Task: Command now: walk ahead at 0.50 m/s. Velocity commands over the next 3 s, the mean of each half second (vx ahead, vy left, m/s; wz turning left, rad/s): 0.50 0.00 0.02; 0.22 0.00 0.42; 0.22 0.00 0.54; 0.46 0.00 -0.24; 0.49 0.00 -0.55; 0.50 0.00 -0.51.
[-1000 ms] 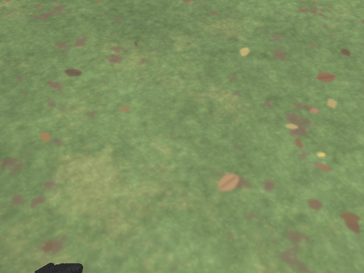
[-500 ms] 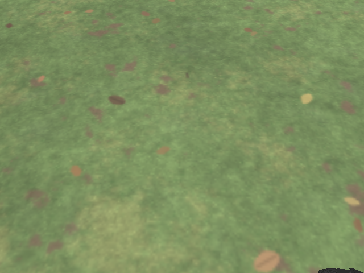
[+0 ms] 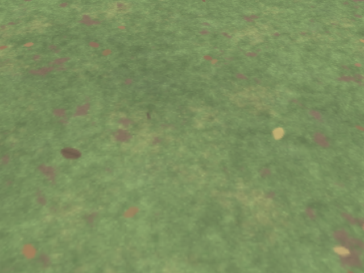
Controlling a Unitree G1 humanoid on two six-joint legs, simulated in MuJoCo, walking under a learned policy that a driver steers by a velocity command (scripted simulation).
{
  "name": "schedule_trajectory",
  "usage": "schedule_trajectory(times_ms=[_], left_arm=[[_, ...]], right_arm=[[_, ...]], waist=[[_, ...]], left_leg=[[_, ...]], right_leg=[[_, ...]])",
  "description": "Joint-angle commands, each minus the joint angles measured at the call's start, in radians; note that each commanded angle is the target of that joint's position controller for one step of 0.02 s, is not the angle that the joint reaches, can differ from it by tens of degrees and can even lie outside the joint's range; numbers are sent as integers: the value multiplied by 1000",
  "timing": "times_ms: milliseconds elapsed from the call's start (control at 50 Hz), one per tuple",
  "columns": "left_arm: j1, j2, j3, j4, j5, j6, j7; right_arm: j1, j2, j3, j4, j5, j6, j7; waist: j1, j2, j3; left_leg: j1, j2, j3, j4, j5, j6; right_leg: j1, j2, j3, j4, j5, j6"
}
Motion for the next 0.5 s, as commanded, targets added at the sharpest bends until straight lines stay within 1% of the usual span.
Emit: schedule_trajectory(times_ms=[20,60,100,120,140,160,180,200,220,240,260,280,300,320,340,360,380,420,460,500], left_arm=[[-129,43,3,-93,-7,-23,-17],[-169,49,3,-114,-10,-28,-30],[-168,63,7,-122,-10,-32,-40],[-138,77,13,-116,-8,-33,-42],[-72,100,24,-100,-5,-33,-40],[68,137,46,-56,-2,-33,-33],[243,196,67,-15,7,-29,-22],[326,290,89,2,18,-22,-17],[338,208,66,2,2,-20,-18],[263,164,49,-4,-3,-19,-16],[197,142,42,-14,-2,-17,-14],[143,118,35,-16,6,-17,-18],[109,90,26,-20,14,-23,-21],[92,89,26,-18,16,-28,-23],[91,94,28,-11,12,-36,-24],[95,104,31,-1,9,-41,-23],[102,117,35,9,10,-44,-19],[130,131,39,29,9,-41,-9],[140,140,40,41,9,-37,-1],[167,154,43,59,9,-36,3]], right_arm=[[29,-179,-41,-31,8,-1,-9],[52,-183,-44,-14,9,11,-12],[51,-192,-49,-4,13,22,-18],[40,-200,-52,-3,14,26,-20],[21,-210,-55,-6,14,30,-23],[3,-199,-49,-10,12,35,-26],[3,-161,-31,-32,-3,33,-29],[115,-49,2,-57,-9,12,-21],[86,-98,-5,-42,2,-12,-12],[1,-166,-25,-69,30,-26,-4],[-62,-163,-24,-83,33,-32,-3],[-92,-151,-26,-88,19,-30,-6],[-78,-144,-32,-81,11,-18,-8],[-51,-125,-29,-71,9,-5,-9],[-35,-103,-25,-65,7,6,-11],[-43,-95,-24,-68,3,14,-14],[-71,-92,-24,-78,0,18,-17],[-143,-85,-22,-101,-6,16,-17],[-193,-70,-16,-107,0,10,-9],[-256,-57,-10,-122,6,5,1]], waist=[[-18,96,51],[-22,100,62],[-2,113,54],[21,125,34],[63,138,-9],[137,124,-97],[204,72,-237],[161,-163,-367],[188,-181,-412],[180,-121,-246],[155,-51,-146],[124,-9,-75],[89,-24,-48],[66,-45,-44],[55,-44,-42],[49,-38,-30],[50,-29,-14],[68,-14,8],[87,-16,17],[117,-10,29]], left_leg=[[-10,271,-122,-68,258,135],[61,303,-133,-36,291,131],[121,330,-141,12,366,116],[137,333,-138,50,455,105],[138,320,-123,127,613,92],[100,274,-84,287,720,67],[-78,227,-52,539,554,35],[-502,46,-18,928,27,-41],[-642,29,-157,1060,-367,-37],[-728,91,-160,1105,-317,-26],[-717,143,-128,1063,-225,-21],[-686,175,-114,996,-159,-27],[-623,205,-121,948,-112,-32],[-573,212,-119,925,-85,-41],[-552,216,-112,904,-70,-52],[-558,220,-107,873,-43,-64],[-581,223,-105,831,-3,-75],[-624,226,-103,711,109,-89],[-614,212,-88,579,229,-87],[-586,191,-66,476,311,-79]], right_leg=[[20,32,-34,-109,64,-7],[0,45,-33,-151,18,-24],[17,57,-33,-182,-55,-51],[70,72,-44,-193,-91,-66],[176,102,-70,-205,-113,-85],[375,128,-95,-232,-82,-116],[682,14,21,-178,-35,-172],[1056,-232,486,-232,-209,-330],[1086,-272,694,-355,-315,-353],[963,-239,548,-378,-351,-304],[812,-195,418,-402,-297,-274],[679,-157,335,-440,-231,-260],[589,-122,272,-474,-167,-246],[533,-109,238,-505,-137,-249],[499,-102,205,-527,-96,-259],[478,-97,171,-546,-64,-265],[470,-93,145,-561,-43,-269],[488,-82,101,-576,-14,-262],[509,-61,29,-583,-9,-233],[527,-61,-19,-592,-22,-215]])
Next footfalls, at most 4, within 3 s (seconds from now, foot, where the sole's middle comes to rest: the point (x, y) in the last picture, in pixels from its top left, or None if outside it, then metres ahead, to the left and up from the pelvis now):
0.18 right None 0.28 -0.15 -0.78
0.70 left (148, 254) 0.56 0.09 -0.78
1.18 right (203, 235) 0.62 -0.12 -0.78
1.62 left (112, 242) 0.62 0.23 -0.78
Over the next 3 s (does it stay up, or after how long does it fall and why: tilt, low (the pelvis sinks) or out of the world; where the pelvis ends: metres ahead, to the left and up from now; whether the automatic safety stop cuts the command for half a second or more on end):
stays up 1.29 0.26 -0.01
